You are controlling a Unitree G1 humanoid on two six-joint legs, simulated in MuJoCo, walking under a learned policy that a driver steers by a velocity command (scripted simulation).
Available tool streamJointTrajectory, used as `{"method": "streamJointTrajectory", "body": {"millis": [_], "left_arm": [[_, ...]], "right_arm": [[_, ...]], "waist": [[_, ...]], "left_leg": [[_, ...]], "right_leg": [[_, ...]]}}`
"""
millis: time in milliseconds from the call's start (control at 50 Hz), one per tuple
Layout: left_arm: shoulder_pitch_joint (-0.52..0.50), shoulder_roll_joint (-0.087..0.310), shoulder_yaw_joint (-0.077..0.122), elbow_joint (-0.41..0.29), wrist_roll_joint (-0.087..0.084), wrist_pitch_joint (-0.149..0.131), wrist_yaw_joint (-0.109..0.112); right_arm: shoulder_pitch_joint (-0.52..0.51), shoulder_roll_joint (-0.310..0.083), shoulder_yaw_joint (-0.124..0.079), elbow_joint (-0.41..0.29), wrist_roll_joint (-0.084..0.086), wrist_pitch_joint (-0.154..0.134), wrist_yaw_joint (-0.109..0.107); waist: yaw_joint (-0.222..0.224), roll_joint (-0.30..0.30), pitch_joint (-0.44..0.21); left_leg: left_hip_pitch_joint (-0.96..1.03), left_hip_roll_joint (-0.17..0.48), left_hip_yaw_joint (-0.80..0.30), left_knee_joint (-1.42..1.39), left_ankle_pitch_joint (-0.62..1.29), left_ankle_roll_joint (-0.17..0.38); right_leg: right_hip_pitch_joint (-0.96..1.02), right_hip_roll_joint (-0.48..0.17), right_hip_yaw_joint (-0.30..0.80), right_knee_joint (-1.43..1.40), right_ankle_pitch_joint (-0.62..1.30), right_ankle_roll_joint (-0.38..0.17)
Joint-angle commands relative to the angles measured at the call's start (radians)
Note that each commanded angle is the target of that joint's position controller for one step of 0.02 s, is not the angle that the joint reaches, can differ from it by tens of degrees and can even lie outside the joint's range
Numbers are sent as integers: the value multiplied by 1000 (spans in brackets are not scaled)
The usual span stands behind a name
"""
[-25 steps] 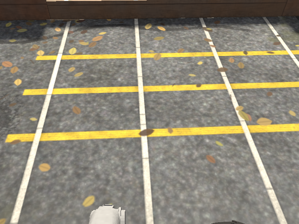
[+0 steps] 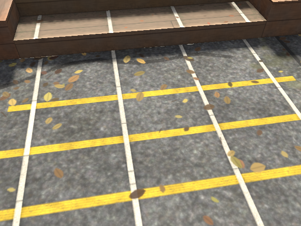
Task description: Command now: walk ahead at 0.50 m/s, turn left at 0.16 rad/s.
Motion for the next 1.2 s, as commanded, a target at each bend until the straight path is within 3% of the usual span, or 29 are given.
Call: {"method": "streamJointTrajectory", "body": {"millis": [20, 80, 140, 180, 200, 220, 240, 260, 280, 320, 380, 440, 500, 620, 640, 660, 680, 720, 740, 760, 800, 860, 980, 1080, 1100, 1120, 1140, 1160, 1200], "left_arm": [[-121, 3, 0, -77, -5, 10, 1], [-202, 24, 18, -116, -4, 40, 6], [-303, 45, 42, -169, -35, 26, 34], [-231, 84, 68, -144, -62, 2, 58], [-125, 132, 90, -118, -81, -18, 73], [-7, 201, 105, -112, -59, -33, 87], [195, 201, 96, -77, -39, -34, 91], [266, 155, 116, -40, -3, -37, 120], [159, 171, 129, -51, -30, -39, 133], [6, 85, 108, -94, -66, -27, 136], [-38, 75, 116, -132, -27, -24, 137], [-64, 108, 128, -154, -20, -27, 125], [-57, 128, 141, -153, -27, -35, 111], [-8, 166, 156, -168, -20, -43, 121], [-16, 167, 154, -169, -26, -38, 123], [48, 216, 145, -122, -108, 39, 131], [120, 170, 138, -105, -118, 74, 132], [61, 92, 116, -160, -60, 95, 134], [-23, 93, 107, -198, -60, 96, 138], [-52, 95, 104, -202, -69, 95, 131], [-38, 104, 102, -186, -70, 94, 129], [15, 128, 104, -177, -62, 101, 138], [26, 97, 67, -181, -75, 109, 136], [123, 76, 53, -137, -62, 103, 112], [139, 107, 54, -136, -38, 99, 108], [131, 166, 64, -145, -30, 99, 107], [101, 147, 60, -147, -41, 94, 100], [13, 98, 43, -178, -37, 83, 98], [27, 97, 40, -169, -38, 69, 106]], "right_arm": [[13, -95, -15, -63, 16, -26, 24], [37, -114, -26, -48, 36, -37, 47], [33, -145, -57, -49, 60, -36, 34], [-16, -177, -83, -63, 65, -22, 22], [-11, -153, -83, -82, 68, -21, 18], [27, -38, -51, -124, 69, -23, 2], [132, 60, -10, -172, 58, -34, -3], [-28, -45, -47, -169, 62, -13, 3], [-73, -61, -63, -170, 52, 7, -5], [-40, -71, -85, -158, 11, 10, -25], [-90, -1, -69, -192, 25, 15, 12], [-111, -57, -80, -207, 34, 7, 37], [-163, -79, -73, -238, 21, 16, 29], [-240, -146, -80, -292, 45, 25, 17], [-240, -153, -86, -296, 50, 20, 19], [-308, -204, -123, -364, 137, 63, -12], [-287, -237, -129, -371, 119, 79, -29], [-205, -369, -171, -389, 73, 105, -60], [-133, -362, -170, -400, 51, 109, -57], [-120, -332, -162, -402, 43, 98, -49], [-249, -284, -144, -436, 69, 89, -53], [-353, -227, -116, -466, 69, 94, -61], [-330, -242, -110, -465, 54, 105, -71], [-314, -197, -86, -444, 76, 113, -70], [-298, -175, -81, -440, 72, 109, -70], [-258, -159, -81, -442, 58, 100, -65], [-317, -177, -86, -468, 60, 94, -62], [-368, -199, -93, -466, 57, 93, -61], [-384, -169, -91, -452, 50, 105, -60]], "waist": [[7, 86, 71], [10, 109, 133], [17, 129, 122], [65, 115, 77], [83, 107, -62], [86, -49, -296], [96, -347, -506], [181, -183, -264], [144, -93, -88], [40, -76, 3], [28, -43, -56], [10, -33, -18], [11, -40, 15], [48, -44, 7], [40, -40, 10], [22, -121, -17], [38, -62, -24], [58, 292, 22], [-17, 297, -25], [-20, 214, -66], [37, 136, -63], [89, 162, -82], [53, 201, -37], [80, 167, 15], [64, 96, 26], [9, -73, 26], [29, -239, 53], [22, -201, 90], [32, -136, 104]], "left_leg": [[-49, 206, -162, -211, 510, 170], [60, 254, -220, -227, 490, 186], [245, 282, -267, -130, 724, 156], [258, 248, -252, -30, 898, 95], [197, 188, -220, 72, 913, 38], [-14, 85, -167, 317, 558, -41], [-337, -70, -91, 568, -305, -125], [-446, 28, -166, 766, -322, -108], [-441, 80, -165, 843, -240, -86], [-321, 127, -158, 736, -162, -81], [-291, 113, -104, 751, -91, -108], [-242, 128, -79, 641, 18, -120], [-250, 174, -106, 470, 23, -110], [-270, 167, -101, 255, 27, -68], [-235, 151, -85, 197, 68, -48], [-210, 130, -27, 83, 123, -39], [-140, 101, -48, 13, 277, -13], [94, 322, -422, -12, 825, 138], [185, 420, -549, -56, 810, 256], [199, 408, -525, -58, 744, 258], [156, 336, -424, -49, 597, 169], [15, 293, -345, -62, 557, 148], [-40, 260, -336, -73, 352, 140], [-117, 212, -351, -36, 113, 73], [-178, 159, -314, 22, 15, 22], [-256, 60, -209, 117, -79, -29], [-188, 37, -123, 130, -61, -73], [-100, 62, -143, 142, 9, -80], [-21, 60, -144, 102, 96, -75]], "right_leg": [[214, -2, -62, -301, 85, 45], [281, 20, -63, -491, 18, 50], [348, 60, -80, -711, -162, 42], [552, 87, -101, -868, -46, -8], [828, 58, -99, -804, 133, -88], [1238, -135, 30, -686, 639, -271], [1610, -438, 440, -834, 669, -501], [1377, -389, 399, -910, 321, -334], [1114, -324, 248, -966, 88, -237], [858, -243, 72, -1034, 102, -183], [823, -195, -64, -1064, 199, -191], [736, -173, -162, -1092, 110, -195], [794, -233, -143, -1103, 133, -209], [1004, -294, -154, -1072, -5, -179], [1001, -280, -172, -1052, -74, -161], [1026, -190, -257, -881, 8, -67], [990, -151, -274, -812, -9, -13], [566, 36, -349, -457, -506, 125], [363, 82, -203, -217, -746, 145], [303, 79, -88, -83, -730, 120], [269, 41, -14, -60, -584, 98], [405, 49, -17, -51, -487, 113], [568, 63, -51, -366, -484, 107], [813, 94, -92, -767, -304, 59], [866, 25, -6, -790, -217, 29], [903, -80, 76, -794, -118, -19], [724, -160, 206, -913, -320, -100], [646, -127, 192, -944, -431, -83], [614, -56, 105, -928, -511, -14]]}}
